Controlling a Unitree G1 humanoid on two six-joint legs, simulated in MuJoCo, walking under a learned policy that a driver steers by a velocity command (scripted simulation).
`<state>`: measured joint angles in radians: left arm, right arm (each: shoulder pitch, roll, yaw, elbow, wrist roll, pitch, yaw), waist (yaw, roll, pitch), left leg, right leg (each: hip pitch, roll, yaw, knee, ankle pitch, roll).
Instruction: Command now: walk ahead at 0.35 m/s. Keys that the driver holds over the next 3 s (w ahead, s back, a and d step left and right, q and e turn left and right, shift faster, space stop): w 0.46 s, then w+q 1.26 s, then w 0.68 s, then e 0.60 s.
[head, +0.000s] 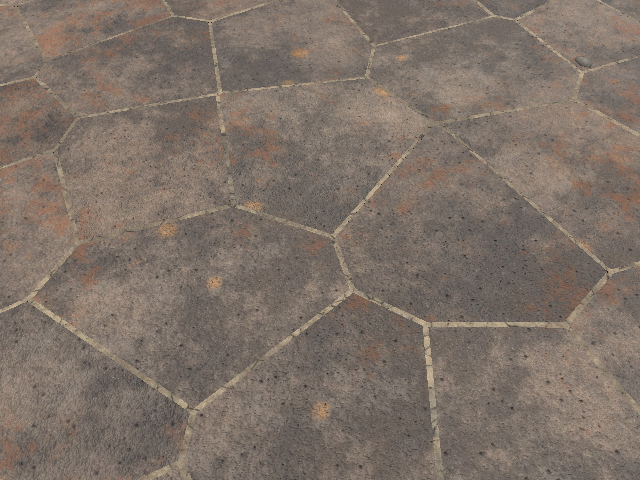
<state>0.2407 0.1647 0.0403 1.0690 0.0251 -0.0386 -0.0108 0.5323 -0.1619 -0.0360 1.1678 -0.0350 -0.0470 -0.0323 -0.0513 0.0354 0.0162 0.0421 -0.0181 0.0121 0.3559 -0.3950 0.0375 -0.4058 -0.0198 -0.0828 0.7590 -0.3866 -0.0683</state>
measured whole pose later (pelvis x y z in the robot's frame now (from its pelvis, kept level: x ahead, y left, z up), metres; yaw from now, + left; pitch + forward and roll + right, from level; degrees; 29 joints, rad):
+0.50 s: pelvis +0.24 -0.04 +0.00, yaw +0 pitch +1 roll -1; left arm 0.52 0.12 0.01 1.12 0.02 -0.11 0.02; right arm 0.02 -0.17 -0.04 0.92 -0.02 -0.04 0.04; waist 0.05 0.02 0.06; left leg -0.61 0.04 0.10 0.64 -0.05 0.08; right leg 0.15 0.07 -0.08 0.17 -0.33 -0.07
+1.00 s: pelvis +0.52 -0.01 +0.01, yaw +14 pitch +2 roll +0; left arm 0.00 0.21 0.04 0.81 0.03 -0.04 -0.02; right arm 0.45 -0.19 -0.06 0.99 -0.01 -0.07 0.00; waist -0.10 -0.03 0.04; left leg -0.02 -0.13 -0.12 0.25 -0.24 0.12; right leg -0.66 -0.08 0.03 0.73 -0.03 0.03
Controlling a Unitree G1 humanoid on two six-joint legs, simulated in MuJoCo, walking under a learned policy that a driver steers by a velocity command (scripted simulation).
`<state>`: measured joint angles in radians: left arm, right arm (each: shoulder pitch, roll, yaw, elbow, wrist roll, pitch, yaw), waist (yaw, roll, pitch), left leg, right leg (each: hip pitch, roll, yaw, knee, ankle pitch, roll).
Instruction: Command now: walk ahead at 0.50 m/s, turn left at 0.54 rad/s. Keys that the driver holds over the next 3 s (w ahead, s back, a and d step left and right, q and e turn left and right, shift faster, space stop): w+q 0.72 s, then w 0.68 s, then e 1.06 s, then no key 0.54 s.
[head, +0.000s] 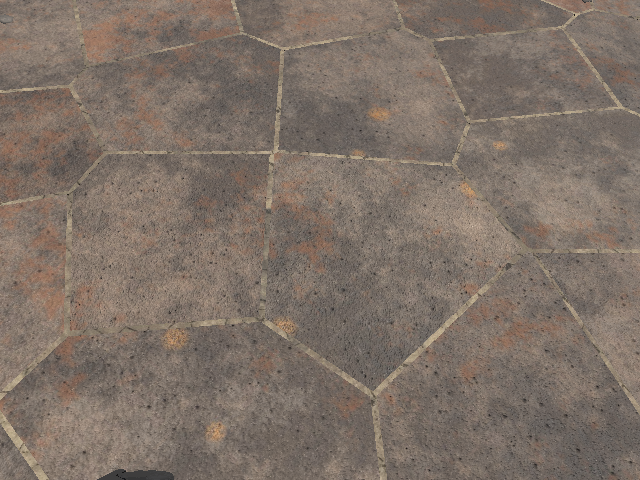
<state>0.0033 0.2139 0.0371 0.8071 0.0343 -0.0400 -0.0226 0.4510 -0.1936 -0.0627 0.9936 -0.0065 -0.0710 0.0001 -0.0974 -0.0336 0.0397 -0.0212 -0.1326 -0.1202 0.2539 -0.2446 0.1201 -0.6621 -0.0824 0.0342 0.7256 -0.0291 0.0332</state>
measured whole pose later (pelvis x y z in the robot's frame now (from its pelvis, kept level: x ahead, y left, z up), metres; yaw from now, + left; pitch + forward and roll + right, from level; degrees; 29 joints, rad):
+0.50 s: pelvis +0.27 -0.03 +0.00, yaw +18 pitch +1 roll -1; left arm 0.40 0.24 0.06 0.89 0.02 -0.10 0.00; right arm 0.11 -0.27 -0.07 0.76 -0.03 0.00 0.07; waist 0.05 0.05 0.03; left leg -0.69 0.06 0.00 0.92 -0.07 0.05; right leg -0.03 0.01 -0.20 0.25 -0.24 -0.03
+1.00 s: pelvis +0.50 +0.12 +0.00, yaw +31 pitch +1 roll +0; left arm 0.19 0.26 0.05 0.77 0.04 -0.01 -0.03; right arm 0.38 -0.24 -0.05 0.86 0.00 -0.06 0.02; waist -0.03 -0.05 0.03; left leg -0.05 -0.14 -0.01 0.23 -0.19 0.13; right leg -0.67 -0.14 -0.01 0.92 -0.12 0.02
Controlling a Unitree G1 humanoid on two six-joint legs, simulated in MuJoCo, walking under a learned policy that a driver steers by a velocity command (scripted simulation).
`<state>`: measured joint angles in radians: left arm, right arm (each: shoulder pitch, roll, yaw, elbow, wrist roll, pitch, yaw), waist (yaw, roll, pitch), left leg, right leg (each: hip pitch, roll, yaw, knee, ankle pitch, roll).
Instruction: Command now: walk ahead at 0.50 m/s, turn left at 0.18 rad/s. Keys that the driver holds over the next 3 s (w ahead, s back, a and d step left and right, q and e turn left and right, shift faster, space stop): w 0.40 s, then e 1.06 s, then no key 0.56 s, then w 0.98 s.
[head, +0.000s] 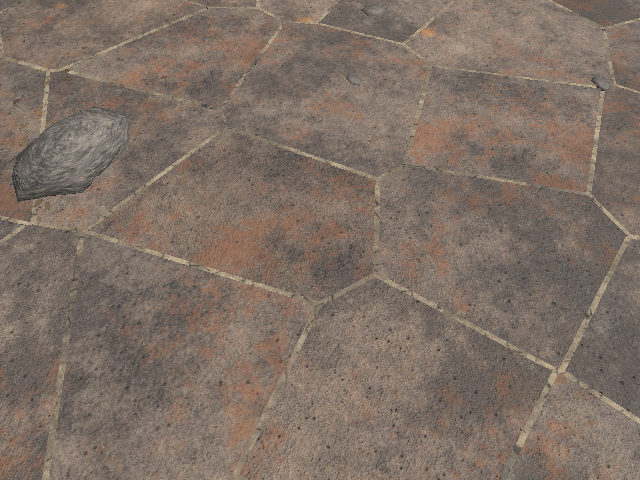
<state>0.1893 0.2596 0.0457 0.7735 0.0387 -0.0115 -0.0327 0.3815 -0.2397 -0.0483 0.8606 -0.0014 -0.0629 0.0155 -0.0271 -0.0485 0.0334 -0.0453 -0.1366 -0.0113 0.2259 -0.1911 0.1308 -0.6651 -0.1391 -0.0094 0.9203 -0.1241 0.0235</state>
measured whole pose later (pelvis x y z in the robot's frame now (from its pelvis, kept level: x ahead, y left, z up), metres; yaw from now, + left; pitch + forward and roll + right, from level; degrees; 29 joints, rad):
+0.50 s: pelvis +0.28 -0.05 +0.00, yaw +0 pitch +0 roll +0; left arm 0.36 0.23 0.04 0.91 0.01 -0.08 -0.02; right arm 0.22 -0.26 -0.03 0.84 -0.04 -0.05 0.02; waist 0.01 0.04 0.05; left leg -0.54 0.06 -0.02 1.02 -0.26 0.03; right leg -0.15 0.07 -0.07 0.31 -0.17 -0.09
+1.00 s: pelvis +0.38 -0.02 -0.01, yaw -16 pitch +0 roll +0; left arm 0.21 0.29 0.08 0.79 0.02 0.08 -0.02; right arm 0.19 -0.23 -0.02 0.79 -0.03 -0.01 -0.04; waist 0.00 -0.03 0.06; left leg -0.30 0.03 0.15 0.42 -0.12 0.06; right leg -0.47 0.00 0.00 1.03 -0.42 0.02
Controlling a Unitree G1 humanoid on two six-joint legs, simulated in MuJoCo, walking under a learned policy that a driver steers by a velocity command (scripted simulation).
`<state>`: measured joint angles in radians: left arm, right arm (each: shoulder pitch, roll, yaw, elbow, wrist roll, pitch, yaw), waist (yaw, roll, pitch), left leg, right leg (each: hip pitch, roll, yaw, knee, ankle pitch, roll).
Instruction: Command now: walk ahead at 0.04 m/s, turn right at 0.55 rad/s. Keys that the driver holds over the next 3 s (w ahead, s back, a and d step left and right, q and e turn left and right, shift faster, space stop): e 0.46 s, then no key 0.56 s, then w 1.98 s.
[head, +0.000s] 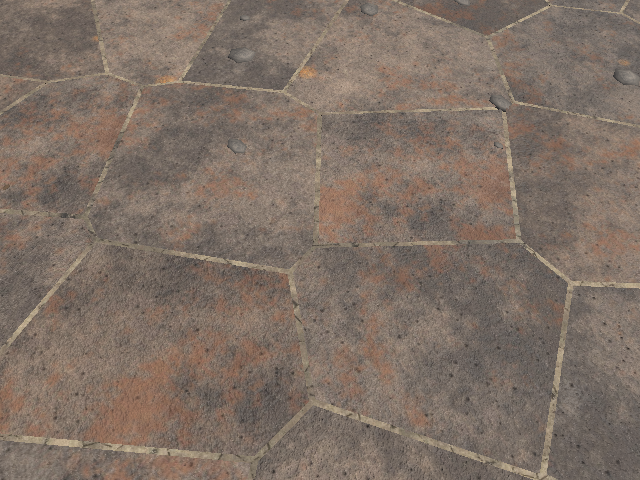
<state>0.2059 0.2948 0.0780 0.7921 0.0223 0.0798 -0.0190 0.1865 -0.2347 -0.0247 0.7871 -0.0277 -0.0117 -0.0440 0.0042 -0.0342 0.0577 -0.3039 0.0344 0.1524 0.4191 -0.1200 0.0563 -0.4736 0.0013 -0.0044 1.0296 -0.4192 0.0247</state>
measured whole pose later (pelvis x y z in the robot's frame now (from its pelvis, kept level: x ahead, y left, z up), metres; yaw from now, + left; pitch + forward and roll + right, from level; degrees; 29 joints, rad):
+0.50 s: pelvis -0.01 -0.03 +0.00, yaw -18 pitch +1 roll +1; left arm 0.25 0.29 0.07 0.71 0.01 0.04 0.00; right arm 0.19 -0.29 -0.06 0.75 -0.02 0.05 -0.01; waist 0.01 0.02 0.04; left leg -0.44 -0.01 -0.03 0.88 -0.39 -0.04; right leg -0.25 0.10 0.12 0.44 -0.20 -0.07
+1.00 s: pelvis -0.02 -0.01 +0.00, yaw -22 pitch -1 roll +0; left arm 0.22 0.25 0.02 0.85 0.01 0.04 0.01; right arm 0.18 -0.23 -0.01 0.81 -0.01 0.01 -0.01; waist -0.01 0.00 0.05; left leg -0.20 -0.02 0.00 0.45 -0.22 0.03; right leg -0.12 0.04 0.06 0.42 -0.25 -0.01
